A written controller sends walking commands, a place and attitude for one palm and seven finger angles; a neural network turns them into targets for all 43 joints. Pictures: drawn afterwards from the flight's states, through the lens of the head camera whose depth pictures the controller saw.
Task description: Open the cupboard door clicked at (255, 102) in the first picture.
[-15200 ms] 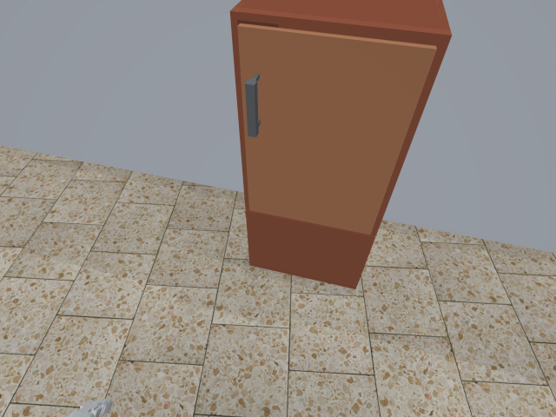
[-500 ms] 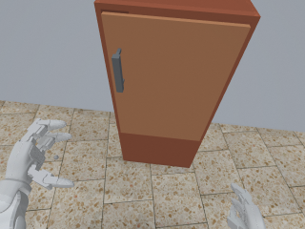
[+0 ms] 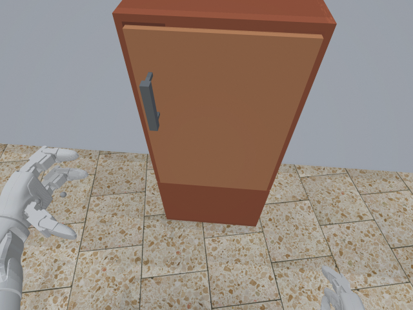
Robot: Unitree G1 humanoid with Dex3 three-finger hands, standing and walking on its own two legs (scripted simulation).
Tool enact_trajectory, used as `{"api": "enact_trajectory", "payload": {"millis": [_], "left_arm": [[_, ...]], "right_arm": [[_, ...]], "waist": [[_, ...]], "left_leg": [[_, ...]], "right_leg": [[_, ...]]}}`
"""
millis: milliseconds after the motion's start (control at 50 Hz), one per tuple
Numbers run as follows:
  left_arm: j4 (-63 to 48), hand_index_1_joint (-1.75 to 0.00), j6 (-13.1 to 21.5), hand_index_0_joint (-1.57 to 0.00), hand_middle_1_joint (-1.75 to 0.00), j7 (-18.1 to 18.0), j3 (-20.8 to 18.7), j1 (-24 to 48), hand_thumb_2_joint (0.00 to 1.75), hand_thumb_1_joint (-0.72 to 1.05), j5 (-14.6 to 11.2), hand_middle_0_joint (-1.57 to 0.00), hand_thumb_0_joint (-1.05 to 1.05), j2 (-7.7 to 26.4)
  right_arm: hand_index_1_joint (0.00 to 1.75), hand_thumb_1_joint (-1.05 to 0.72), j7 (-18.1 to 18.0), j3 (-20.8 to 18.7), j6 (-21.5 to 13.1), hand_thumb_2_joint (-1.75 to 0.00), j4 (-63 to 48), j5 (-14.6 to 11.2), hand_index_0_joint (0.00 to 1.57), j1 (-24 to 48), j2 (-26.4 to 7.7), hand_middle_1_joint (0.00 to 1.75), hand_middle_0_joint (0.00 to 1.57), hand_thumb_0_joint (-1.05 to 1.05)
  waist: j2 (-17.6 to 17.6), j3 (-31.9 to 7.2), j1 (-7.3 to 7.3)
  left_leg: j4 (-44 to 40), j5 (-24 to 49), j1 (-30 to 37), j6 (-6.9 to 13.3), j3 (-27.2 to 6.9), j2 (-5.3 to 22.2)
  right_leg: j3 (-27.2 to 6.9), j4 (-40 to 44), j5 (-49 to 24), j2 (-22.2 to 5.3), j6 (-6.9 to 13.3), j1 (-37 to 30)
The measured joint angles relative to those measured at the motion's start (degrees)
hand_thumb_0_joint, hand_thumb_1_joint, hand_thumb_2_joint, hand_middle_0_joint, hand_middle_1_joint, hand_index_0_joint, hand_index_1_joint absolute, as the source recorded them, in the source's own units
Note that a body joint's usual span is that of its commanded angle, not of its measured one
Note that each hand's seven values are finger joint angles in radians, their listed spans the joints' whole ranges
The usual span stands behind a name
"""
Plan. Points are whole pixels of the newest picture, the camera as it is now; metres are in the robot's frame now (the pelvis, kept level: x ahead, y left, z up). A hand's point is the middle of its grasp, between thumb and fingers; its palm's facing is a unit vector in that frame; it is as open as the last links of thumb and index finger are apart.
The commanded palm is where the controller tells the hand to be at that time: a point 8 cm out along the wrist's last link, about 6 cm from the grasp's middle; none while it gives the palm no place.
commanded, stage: raise the hand with hooked fingers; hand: left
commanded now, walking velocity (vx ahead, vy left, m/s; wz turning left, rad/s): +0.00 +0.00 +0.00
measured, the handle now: (152, 102) +0.57 +0.17 +0.06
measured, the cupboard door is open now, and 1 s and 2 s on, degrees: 0 0 0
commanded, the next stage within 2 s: move the hooked fingers beside the handle in 0.34 s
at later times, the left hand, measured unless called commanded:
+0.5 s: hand (62, 199) +0.28 +0.28 +0.08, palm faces +0.00 -1.00 -0.01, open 14.0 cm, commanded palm +0.27 +0.32 +0.09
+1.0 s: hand (93, 160) +0.38 +0.25 +0.07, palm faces -0.03 -1.00 -0.01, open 14.0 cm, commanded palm +0.36 +0.30 +0.08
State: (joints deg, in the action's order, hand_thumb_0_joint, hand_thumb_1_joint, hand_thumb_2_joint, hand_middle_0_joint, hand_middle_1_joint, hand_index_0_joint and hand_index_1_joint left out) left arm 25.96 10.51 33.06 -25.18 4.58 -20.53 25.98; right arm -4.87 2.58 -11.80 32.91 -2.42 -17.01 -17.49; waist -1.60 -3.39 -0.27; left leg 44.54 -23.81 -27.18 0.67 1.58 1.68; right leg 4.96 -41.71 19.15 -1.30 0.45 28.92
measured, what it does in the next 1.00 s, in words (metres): stands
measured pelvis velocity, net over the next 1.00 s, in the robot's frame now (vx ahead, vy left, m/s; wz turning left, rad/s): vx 0.00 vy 0.01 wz -0.02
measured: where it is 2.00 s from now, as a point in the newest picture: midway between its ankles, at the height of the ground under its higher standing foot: outside the picture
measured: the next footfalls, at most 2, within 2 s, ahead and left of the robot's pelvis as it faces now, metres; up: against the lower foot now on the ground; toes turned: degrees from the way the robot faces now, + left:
none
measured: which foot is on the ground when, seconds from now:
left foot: down 0.00-1.00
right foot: down 0.00-1.00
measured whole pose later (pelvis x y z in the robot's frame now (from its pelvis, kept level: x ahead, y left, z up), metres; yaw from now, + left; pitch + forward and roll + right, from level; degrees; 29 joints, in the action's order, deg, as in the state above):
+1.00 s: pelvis +0.00 +0.01 +0.00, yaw -1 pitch +10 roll -1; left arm 42.1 14.0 27.1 -23.8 23.0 -14.6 26.0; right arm -4.0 2.9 -7.5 33.5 -1.7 -19.7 -16.4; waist -0.6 -3.1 -2.6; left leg 45.9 -24.0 -32.1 1.3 2.7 1.4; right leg 3.6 -43.3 18.9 -1.6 -0.1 34.4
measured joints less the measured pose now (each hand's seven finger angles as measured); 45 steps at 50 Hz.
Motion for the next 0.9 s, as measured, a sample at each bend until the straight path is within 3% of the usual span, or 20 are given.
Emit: {"api": "enact_trajectory", "payload": {"millis": [200, 380, 500, 580, 720, 900], "left_arm": [[-1.17, -1.20, 3.15, -0.30, -1.20, -2.84, -0.97, -1.03, 0.30, -0.50, 1.02, -0.30, -0.01, -2.11], [1.21, -1.20, 2.48, -0.30, -1.20, -0.85, -0.85, 0.33, 0.30, -0.50, -0.19, -0.31, -0.01, -1.26], [2.13, -1.20, 2.36, -0.30, -1.20, -0.58, -0.29, 1.16, 0.30, -0.50, 0.27, -0.30, -0.01, -1.33], [5.13, -1.20, 2.86, -0.30, -1.20, -1.03, 0.59, 5.38, 0.30, -0.51, 1.10, -0.30, -0.01, -1.39], [10.20, -1.20, 3.36, -0.30, -1.20, -2.23, 1.57, 13.30, 0.30, -0.51, 3.56, -0.30, -0.01, 0.02], [14.27, -1.20, 2.42, -0.30, -1.20, -4.12, 1.98, 16.83, 0.30, -0.50, 4.24, -0.30, -0.01, -0.08]], "right_arm": [[0.30, -0.91, 0.14, -0.31, 0.08, -0.90, -0.35, 0.35, 0.20, -0.20, 0.59, 0.30, 0.21, 0.02], [0.30, -0.91, -0.36, 0.75, 0.08, -0.90, -0.06, 0.11, 0.20, 0.77, 1.38, 0.30, 0.21, 0.02], [0.30, -0.91, -0.31, 0.86, -0.13, -0.90, -0.44, 0.17, 0.20, 1.09, 1.30, 0.30, 0.21, 0.02], [0.30, -0.91, -0.86, 0.97, -0.10, -0.90, 0.08, 0.15, 0.20, 1.45, 1.02, 0.30, 0.21, 0.02], [0.30, -0.91, -1.06, 0.95, 0.42, -0.90, 0.90, 0.41, 0.20, 1.26, 1.08, 0.30, 0.21, 0.02], [0.30, -0.91, 0.28, 0.57, 2.80, -0.90, 0.61, 0.41, 0.20, -1.73, 1.00, 0.30, 0.21, 0.01]], "waist": [[0.97, 0.99, -0.10], [0.25, 0.49, 0.43], [0.36, 0.50, 0.72], [0.74, 1.20, 0.84], [1.42, 1.49, -0.46], [0.91, -0.09, -1.97]], "left_leg": [[0.12, 0.13, 0.00, -0.33, -0.01, 0.35], [0.03, 0.27, 0.17, -0.22, -0.06, 0.12], [0.40, 0.28, -0.44, -0.06, -0.09, -0.06], [1.30, 0.19, -1.44, 0.03, -0.57, -0.25], [2.09, 0.14, -3.47, 0.18, -0.56, -0.29], [1.18, -0.04, -4.00, 0.59, 0.88, -0.45]], "right_leg": [[-0.02, -0.21, -0.10, 0.35, 0.38, 0.10], [0.00, -0.20, -0.14, 0.13, 0.23, -0.09], [0.00, -0.48, -0.19, -0.04, 0.09, 0.42], [0.44, -1.05, -0.09, -0.28, 0.03, 1.06], [0.40, -1.51, -0.28, -0.33, -0.05, 2.96], [-1.06, -1.32, -0.24, -0.41, -0.57, 4.35]]}}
